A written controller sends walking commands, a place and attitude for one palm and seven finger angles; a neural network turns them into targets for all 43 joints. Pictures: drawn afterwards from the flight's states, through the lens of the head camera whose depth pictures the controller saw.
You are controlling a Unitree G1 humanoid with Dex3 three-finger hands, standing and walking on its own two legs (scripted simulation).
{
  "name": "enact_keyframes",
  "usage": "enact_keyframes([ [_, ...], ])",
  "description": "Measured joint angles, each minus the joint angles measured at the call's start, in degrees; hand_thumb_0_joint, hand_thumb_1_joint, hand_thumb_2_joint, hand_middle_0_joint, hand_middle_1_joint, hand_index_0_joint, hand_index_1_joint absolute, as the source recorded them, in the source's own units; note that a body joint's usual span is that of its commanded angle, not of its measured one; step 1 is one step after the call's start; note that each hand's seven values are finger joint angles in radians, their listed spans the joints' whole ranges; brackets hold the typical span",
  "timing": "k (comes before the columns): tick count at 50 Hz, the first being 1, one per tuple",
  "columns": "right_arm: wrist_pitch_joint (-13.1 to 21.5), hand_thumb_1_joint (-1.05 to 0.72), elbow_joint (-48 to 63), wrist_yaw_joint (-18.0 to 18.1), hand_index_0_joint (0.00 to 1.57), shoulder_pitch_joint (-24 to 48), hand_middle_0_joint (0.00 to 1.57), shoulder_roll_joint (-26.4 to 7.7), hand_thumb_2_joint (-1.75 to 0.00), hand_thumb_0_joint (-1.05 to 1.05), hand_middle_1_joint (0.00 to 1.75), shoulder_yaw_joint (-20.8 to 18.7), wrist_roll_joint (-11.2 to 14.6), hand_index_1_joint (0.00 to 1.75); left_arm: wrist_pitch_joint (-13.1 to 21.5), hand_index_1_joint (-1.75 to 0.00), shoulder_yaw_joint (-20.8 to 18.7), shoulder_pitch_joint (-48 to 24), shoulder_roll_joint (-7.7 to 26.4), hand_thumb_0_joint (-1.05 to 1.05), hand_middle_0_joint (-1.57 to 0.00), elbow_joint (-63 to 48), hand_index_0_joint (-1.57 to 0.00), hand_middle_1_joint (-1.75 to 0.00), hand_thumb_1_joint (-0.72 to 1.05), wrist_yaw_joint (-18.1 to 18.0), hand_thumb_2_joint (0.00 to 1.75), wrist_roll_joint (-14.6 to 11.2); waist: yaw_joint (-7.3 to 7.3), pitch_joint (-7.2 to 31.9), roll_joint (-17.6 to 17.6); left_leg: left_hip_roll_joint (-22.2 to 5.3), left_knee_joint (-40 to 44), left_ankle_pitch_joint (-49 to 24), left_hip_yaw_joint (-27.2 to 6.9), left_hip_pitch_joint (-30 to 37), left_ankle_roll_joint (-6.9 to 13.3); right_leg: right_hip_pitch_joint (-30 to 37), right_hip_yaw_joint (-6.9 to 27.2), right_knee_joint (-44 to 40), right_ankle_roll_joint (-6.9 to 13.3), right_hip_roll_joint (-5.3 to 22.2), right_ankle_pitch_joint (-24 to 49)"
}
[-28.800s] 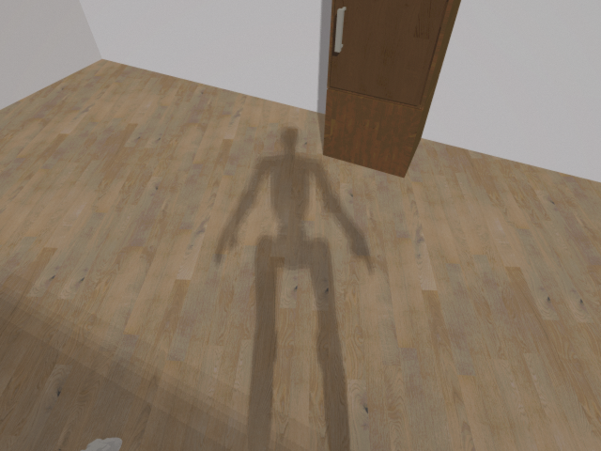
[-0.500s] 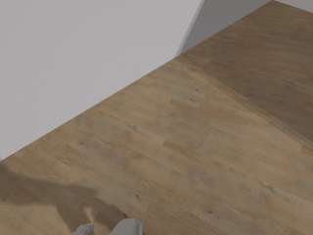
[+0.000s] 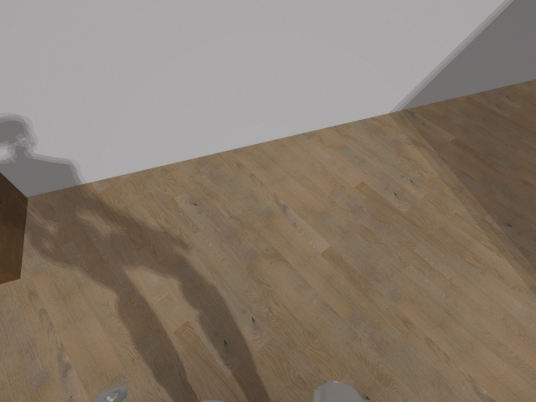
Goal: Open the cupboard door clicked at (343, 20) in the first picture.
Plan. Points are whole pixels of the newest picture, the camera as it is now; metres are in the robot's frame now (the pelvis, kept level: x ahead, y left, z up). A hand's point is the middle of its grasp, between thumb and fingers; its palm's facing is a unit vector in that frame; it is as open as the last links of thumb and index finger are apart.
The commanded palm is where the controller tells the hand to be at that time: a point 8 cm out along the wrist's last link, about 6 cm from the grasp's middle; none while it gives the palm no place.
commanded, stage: turn to face it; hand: left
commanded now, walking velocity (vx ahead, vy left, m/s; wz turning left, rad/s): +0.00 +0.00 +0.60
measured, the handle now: out of the picture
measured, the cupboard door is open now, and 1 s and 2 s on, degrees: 46 46 46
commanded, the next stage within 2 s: take the last steps up to it in 1.78 s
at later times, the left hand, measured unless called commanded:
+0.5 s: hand out of the picture +0.00 +0.15 -0.16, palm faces +0.36 -0.90 -0.25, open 7.3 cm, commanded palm none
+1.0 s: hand out of the picture +0.06 +0.16 -0.15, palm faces +0.54 -0.79 -0.29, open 7.4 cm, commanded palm none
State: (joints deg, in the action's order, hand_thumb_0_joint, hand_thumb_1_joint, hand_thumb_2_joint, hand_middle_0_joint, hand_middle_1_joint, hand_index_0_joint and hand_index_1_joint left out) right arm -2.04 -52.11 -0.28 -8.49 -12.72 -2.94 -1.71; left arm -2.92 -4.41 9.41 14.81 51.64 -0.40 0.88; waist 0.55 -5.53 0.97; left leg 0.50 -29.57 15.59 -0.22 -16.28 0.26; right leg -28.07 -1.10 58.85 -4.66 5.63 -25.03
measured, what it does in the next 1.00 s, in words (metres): steps to the right, turning left: right foot, then left foot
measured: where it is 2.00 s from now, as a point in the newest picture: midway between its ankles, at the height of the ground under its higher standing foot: outside the picture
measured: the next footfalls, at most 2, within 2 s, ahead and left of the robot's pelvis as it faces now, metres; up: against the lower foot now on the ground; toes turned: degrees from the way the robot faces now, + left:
right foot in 0.12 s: +0.04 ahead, -0.15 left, +0.00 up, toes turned +1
left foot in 0.56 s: +0.01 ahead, +0.07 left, +0.00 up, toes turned +28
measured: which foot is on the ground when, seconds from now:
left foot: down 0.00-0.12, up 0.14-0.54, down 0.56-0.96, up 0.98-1.00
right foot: up 0.00-0.10, down 0.12-0.56, up 0.58-0.94, down 0.96-1.00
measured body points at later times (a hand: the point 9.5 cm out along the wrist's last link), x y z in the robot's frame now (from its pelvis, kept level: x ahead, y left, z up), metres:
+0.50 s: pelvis +0.02 -0.06 +0.00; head +0.09 -0.04 +0.44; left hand -0.01 +0.19 -0.14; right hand +0.21 -0.26 -0.15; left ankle -0.03 +0.06 -0.70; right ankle +0.01 -0.15 -0.73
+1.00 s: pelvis +0.06 -0.08 -0.01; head +0.12 -0.07 +0.44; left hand +0.03 +0.20 -0.13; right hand +0.25 -0.26 -0.17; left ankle -0.03 +0.04 -0.72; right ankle +0.12 -0.17 -0.74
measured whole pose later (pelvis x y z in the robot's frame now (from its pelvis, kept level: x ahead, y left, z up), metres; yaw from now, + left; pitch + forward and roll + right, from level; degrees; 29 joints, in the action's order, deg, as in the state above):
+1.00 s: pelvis +0.06 -0.08 -0.01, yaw +36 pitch +2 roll +1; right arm -3.7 -53.9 -0.5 -11.0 -13.8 -4.8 -1.1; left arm -0.3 -2.6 6.2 12.2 48.5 -0.5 0.9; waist -1.8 -5.4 -2.5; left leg 1.7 -41.8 24.1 -6.1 -20.9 -2.0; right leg -17.9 -3.6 35.5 -0.9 2.6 -19.1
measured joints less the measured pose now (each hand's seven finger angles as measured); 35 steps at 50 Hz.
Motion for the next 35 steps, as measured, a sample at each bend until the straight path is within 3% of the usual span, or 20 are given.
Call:
enact_keyframes([
  [4, -0.7, -0.90, -0.6, -0.2, 0.20, -0.9, 0.20, -0.3, -0.90, 0.01, 0.30, -0.5, -0.1, 0.30, 0.6, -0.29, 0.5, -1.3, -0.7, 0.01, -0.20, -1.4, -0.20, -0.30, 0.91, 0.2, 0.90, -0.3, -0.99, -0.1, -1.7, -0.3, -1.0, 0.2, -3.0, -0.9, -1.6, 4.6, -0.2, -12.5, 0.3, -1.7, 0.6],
  [6, -1.2, -0.90, -0.8, -0.3, 0.20, -1.5, 0.20, -0.5, -0.90, 0.01, 0.30, -1.0, 0.2, 0.30, 1.5, -0.29, 0.9, -1.2, -0.9, 0.01, -0.20, -2.3, -0.20, -0.30, 0.91, 0.3, 0.90, -0.3, -1.28, 0.3, -2.1, 0.1, -3.5, 1.4, -4.4, -2.3, -2.7, 8.9, -1.0, -22.1, 0.8, -2.4, 5.7],
  [10, -2.6, -0.90, -1.8, -0.4, 0.20, -1.0, 0.20, -2.2, -0.90, 0.01, 0.29, -2.4, 0.5, 0.30, 3.0, -0.29, 2.1, -0.9, -3.3, 0.01, -0.20, -2.5, -0.20, -0.30, 0.91, -0.4, 0.90, 0.3, -1.76, -0.5, -3.7, 1.4, -25.5, 13.0, -3.8, -9.4, -2.6, 10.5, -4.3, -22.0, 5.4, -1.6, 4.3],
  [12, -3.0, -0.90, -2.1, -0.7, 0.20, -0.4, 0.20, -2.5, -0.90, 0.01, 0.29, -2.7, 0.5, 0.30, 2.8, -0.30, 2.5, 0.0, -4.2, 0.01, -0.20, -2.3, -0.20, -0.30, 0.91, -0.6, 0.90, 0.2, -1.98, -0.6, -3.4, 1.1, -35.2, 11.4, -2.0, -12.2, -3.2, 12.2, -5.6, -24.1, 6.0, -0.9, 4.6],
  [14, -3.0, -0.91, -2.1, -1.1, 0.20, 0.0, 0.20, -2.5, -0.90, 0.01, 0.29, -2.6, 0.5, 0.30, 2.8, -0.30, 2.7, 0.8, -4.9, 0.01, -0.20, -1.9, -0.20, -0.30, 0.91, -0.8, 0.90, 0.2, -2.34, -0.5, -2.8, 0.2, -38.0, 9.3, -0.5, -13.1, -3.9, 13.8, -7.1, -26.5, 6.1, -0.4, 5.6],
  [17, -3.1, -0.91, -2.1, -1.3, 0.20, 0.6, 0.20, -2.1, -0.90, 0.01, 0.29, -2.3, 0.6, 0.30, 3.0, -0.30, 2.9, 1.8, -5.5, 0.01, -0.20, -1.4, -0.20, -0.30, 0.91, -0.9, 0.90, 0.2, -2.28, -0.6, -1.6, -0.9, -34.3, 8.6, 1.0, -12.0, -4.5, 15.8, -9.7, -29.1, 6.3, 0.4, 6.3],
  [21, -3.2, -0.91, -2.1, -1.5, 0.20, 2.1, 0.20, -1.6, -0.90, 0.01, 0.29, -1.9, 0.7, 0.30, 3.3, -0.30, 2.4, 2.8, -5.0, 0.01, -0.20, -1.0, -0.21, -0.30, 0.92, -1.0, 0.90, 0.4, -1.16, -1.1, -0.5, -1.7, -25.5, 9.1, 2.7, -9.4, -4.4, 17.0, -13.2, -29.3, 6.3, 1.2, 5.5],
  [26, -2.5, -0.91, -0.7, -1.6, 0.19, 4.4, 0.20, -0.8, -0.90, 0.01, 0.29, -1.2, 0.8, 0.30, 3.0, -0.30, 1.4, 4.3, -3.0, 0.01, -0.20, 0.0, -0.21, -0.30, 0.92, -0.7, 0.90, 0.7, 0.39, -1.7, 1.1, -1.3, -12.9, 8.4, 5.7, -4.5, -2.8, 16.6, -16.9, -25.2, 5.4, 2.9, 2.5],
  [28, -1.6, -0.91, 0.6, -1.8, 0.20, 4.8, 0.20, -0.8, -0.90, 0.01, 0.29, -0.8, 0.6, 0.30, 2.7, -0.30, 1.0, 5.6, -2.1, 0.01, -0.20, 0.5, -0.20, -0.30, 0.91, -0.4, 0.90, 0.3, 0.51, -1.1, 1.3, -0.9, -5.3, 2.0, 6.4, -1.1, -0.9, 14.9, -17.9, -20.4, 4.5, 3.9, 0.2],
  [29, -0.9, -0.91, 1.1, -1.7, 0.20, 5.0, 0.20, -0.7, -0.90, 0.01, 0.29, -0.9, 0.4, 0.30, 2.1, -0.30, 0.7, 5.6, -1.4, 0.01, -0.20, 0.9, -0.20, -0.30, 0.91, -0.2, 0.90, 0.1, 0.25, -1.0, 1.8, -0.4, -5.7, 2.0, 6.1, -1.7, 0.9, 12.7, -16.4, -15.2, 3.3, 4.3, -2.8],
  [31, 0.0, -0.91, 1.8, -1.3, 0.20, 4.9, 0.20, -0.3, -0.90, 0.01, 0.29, -0.5, 0.4, 0.30, 0.4, -0.30, 0.4, 4.7, -0.3, 0.01, -0.20, 1.6, -0.20, -0.30, 0.91, -0.5, 0.90, 0.1, 0.55, -1.3, 2.6, 0.2, -7.9, 4.2, 5.4, -2.6, 2.2, 7.7, -10.0, -3.9, 1.9, 3.0, -7.6],
  [35, 0.3, -0.90, 1.6, 0.0, 0.20, 2.9, 0.20, -0.1, -0.90, 0.01, 0.29, 0.1, 0.3, 0.30, -0.6, -0.29, 0.0, 2.2, 0.2, 0.01, -0.20, 1.7, -0.20, -0.30, 0.91, -0.4, 0.90, 0.1, 0.60, -0.7, 1.7, 0.6, -4.2, 2.7, 2.8, -1.1, 1.6, 0.8, -2.7, 6.9, 0.4, 0.9, -3.4],
])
